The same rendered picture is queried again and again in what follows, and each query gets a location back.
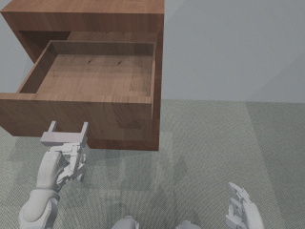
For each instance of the cabinet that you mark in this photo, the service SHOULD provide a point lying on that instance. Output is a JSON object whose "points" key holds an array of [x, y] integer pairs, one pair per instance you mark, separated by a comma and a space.
{"points": [[36, 22]]}

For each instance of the robot left forearm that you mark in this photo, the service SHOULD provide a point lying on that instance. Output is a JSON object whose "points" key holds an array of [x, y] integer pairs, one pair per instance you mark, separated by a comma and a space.
{"points": [[40, 211]]}

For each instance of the robot left thigh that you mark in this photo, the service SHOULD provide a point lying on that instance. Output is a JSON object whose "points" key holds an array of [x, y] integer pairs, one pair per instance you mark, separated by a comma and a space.
{"points": [[127, 224]]}

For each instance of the drawer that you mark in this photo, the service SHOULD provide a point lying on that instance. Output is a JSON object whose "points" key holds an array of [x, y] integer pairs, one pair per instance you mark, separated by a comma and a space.
{"points": [[110, 84]]}

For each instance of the handle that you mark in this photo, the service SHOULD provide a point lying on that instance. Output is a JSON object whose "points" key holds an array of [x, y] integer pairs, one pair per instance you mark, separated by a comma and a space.
{"points": [[52, 138]]}

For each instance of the robot right hand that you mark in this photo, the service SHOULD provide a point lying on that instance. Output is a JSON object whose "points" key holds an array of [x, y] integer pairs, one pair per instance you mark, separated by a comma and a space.
{"points": [[248, 216]]}

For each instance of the robot left hand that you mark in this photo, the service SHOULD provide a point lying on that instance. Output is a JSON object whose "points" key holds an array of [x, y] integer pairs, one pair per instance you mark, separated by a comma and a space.
{"points": [[69, 158]]}

